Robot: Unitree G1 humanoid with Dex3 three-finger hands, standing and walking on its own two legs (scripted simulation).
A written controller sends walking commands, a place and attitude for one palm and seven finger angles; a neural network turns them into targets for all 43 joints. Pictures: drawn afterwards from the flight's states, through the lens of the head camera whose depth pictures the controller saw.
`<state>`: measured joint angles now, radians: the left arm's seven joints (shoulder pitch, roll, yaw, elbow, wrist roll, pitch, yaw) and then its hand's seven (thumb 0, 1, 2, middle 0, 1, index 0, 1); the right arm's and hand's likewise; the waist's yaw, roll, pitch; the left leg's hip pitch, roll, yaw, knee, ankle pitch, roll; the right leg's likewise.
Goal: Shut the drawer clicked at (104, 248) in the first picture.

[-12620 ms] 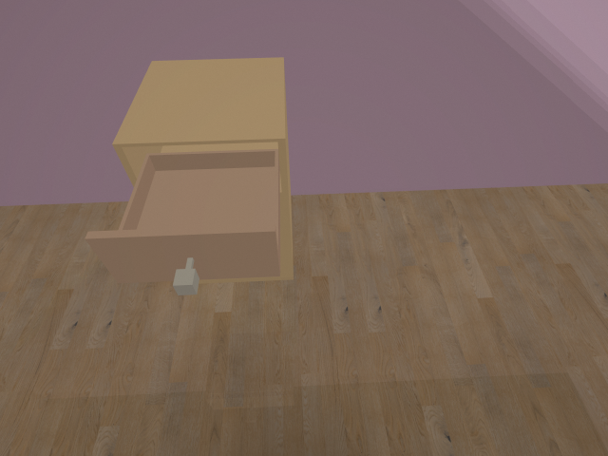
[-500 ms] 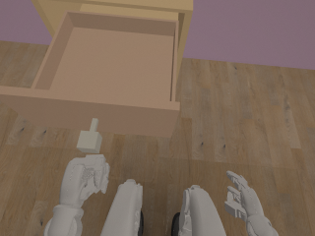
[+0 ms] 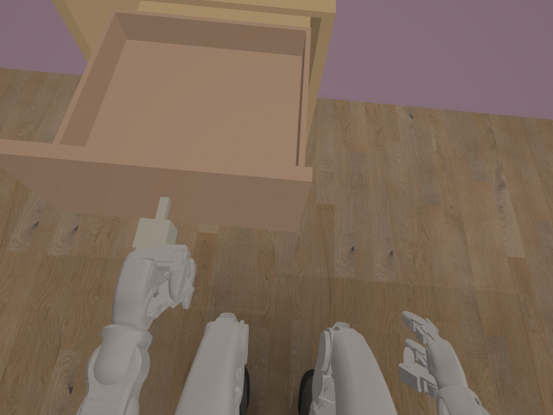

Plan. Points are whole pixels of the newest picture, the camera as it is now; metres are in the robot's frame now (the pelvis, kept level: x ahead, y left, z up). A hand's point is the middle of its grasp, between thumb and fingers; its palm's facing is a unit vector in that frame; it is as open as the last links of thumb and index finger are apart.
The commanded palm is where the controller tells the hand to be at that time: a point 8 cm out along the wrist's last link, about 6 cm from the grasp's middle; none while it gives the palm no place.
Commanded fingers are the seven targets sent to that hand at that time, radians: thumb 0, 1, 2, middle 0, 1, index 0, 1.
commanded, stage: push the drawer shut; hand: left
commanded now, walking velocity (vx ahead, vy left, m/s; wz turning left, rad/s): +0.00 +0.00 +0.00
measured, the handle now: (159, 224) +0.36 +0.19 +0.00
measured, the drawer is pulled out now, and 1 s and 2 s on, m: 0.29 0.17 0.05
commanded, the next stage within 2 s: none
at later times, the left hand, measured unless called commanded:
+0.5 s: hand (196, 247) +0.33 +0.14 +0.00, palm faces -0.07 -1.00 -0.03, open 3.4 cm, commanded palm +0.34 +0.18 +0.01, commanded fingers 0.00 0.90 0.90 -1.40 -1.60 -1.40 -1.60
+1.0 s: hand (205, 203) +0.40 +0.14 +0.00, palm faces -0.05 -1.00 -0.05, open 3.4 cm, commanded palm +0.40 +0.18 +0.01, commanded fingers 0.00 0.90 0.90 -1.40 -1.60 -1.40 -1.60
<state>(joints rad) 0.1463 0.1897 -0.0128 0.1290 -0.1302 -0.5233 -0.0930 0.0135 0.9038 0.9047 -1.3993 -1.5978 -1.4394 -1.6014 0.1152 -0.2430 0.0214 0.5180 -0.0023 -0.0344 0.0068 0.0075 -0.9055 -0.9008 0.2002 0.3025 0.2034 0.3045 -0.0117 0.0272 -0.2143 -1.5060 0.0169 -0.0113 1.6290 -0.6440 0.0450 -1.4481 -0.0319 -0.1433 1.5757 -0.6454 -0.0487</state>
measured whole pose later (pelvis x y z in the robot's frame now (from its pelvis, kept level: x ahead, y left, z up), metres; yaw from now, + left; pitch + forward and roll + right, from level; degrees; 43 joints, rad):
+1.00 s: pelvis -0.02 +0.01 +0.00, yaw +0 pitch +30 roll -4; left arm -0.43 0.23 0.10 0.63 -0.10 -0.52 -0.04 0.01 0.90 0.90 -1.45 -1.60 -1.47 -1.60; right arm 0.16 -0.26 0.03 0.59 -0.01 0.01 0.00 0.00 -0.91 -0.90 0.20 0.30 0.20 0.30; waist -0.08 0.04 -0.19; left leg -1.54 0.02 0.01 1.61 -0.60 0.06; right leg -1.48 -0.03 -0.12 1.56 -0.60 -0.04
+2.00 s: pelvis -0.02 +0.01 -0.02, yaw -3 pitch +34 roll -5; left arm -0.94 0.42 0.33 1.10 -0.01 -0.54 -0.07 0.01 0.90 0.90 -1.47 -1.60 -1.46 -1.60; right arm 0.25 -0.26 0.06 0.61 -0.05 0.10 0.03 0.00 -0.91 -0.90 0.20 0.30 0.20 0.30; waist -0.19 0.06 -0.16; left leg -1.66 0.04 0.00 1.66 -0.60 0.06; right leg -1.61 0.00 -0.13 1.59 -0.58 -0.04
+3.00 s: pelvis -0.05 +0.01 -0.04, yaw -6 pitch +36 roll -9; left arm -1.27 0.65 0.36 1.27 0.11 -0.40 -0.07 0.01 0.90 0.90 -1.49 -1.60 -1.50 -1.60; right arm 0.33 -0.26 0.14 0.60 -0.06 0.05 0.02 0.00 -0.91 -0.90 0.20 0.30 0.20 0.30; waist -0.32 0.04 -0.11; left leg -1.83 0.05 -0.04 1.73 -0.54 0.07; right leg -1.75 0.00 -0.17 1.62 -0.51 -0.04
